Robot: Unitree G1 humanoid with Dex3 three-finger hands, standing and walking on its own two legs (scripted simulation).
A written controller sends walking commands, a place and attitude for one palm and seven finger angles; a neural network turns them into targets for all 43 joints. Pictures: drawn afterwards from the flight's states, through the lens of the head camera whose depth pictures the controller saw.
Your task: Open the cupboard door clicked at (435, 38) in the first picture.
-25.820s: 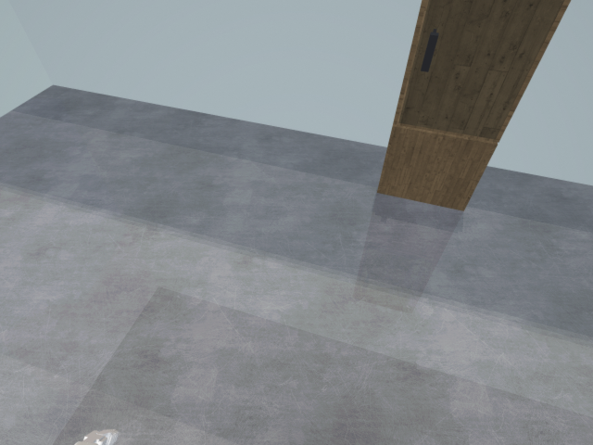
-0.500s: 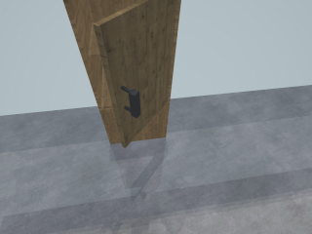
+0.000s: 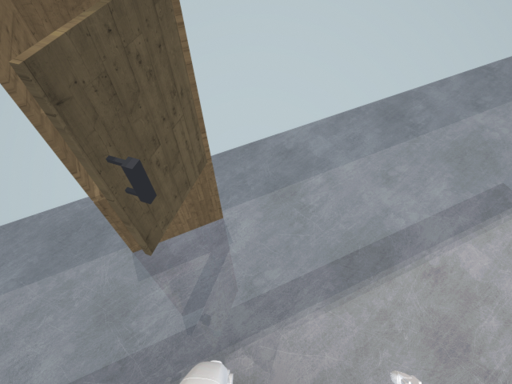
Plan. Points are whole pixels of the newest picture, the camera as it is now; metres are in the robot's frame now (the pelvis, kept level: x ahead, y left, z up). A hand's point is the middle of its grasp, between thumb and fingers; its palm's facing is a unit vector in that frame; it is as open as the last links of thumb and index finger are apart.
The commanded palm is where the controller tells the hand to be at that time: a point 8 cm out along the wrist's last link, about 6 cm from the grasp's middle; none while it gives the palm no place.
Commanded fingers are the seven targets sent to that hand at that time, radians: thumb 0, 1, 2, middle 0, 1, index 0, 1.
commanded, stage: walk to a spot facing it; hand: left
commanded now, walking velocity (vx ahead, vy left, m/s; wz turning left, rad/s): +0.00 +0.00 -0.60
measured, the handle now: (131, 179) +0.48 +0.31 -0.03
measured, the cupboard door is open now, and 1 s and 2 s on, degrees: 46 46 46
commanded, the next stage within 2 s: none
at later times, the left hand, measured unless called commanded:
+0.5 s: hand (169, 351) +0.18 +0.19 -0.16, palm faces -0.30 -0.92 -0.27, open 7.4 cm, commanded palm none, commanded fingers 0.00 0.90 0.90 -0.20 -0.30 -0.20 -0.30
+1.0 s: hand (216, 314) +0.25 +0.11 -0.16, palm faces -0.56 -0.82 -0.13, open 7.4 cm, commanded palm none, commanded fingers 0.00 0.90 0.90 -0.20 -0.30 -0.20 -0.30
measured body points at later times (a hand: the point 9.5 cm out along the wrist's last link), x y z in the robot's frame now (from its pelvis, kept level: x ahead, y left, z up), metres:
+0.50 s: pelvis +0.01 +0.01 -0.01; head +0.07 -0.01 +0.43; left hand +0.20 +0.23 -0.14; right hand -0.04 -0.25 -0.16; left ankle +0.02 +0.15 -0.74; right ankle -0.02 -0.11 -0.74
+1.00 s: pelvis +0.08 +0.00 +0.01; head +0.12 +0.00 +0.45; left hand +0.28 +0.15 -0.15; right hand -0.06 -0.19 -0.13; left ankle +0.09 +0.10 -0.74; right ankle +0.00 -0.12 -0.64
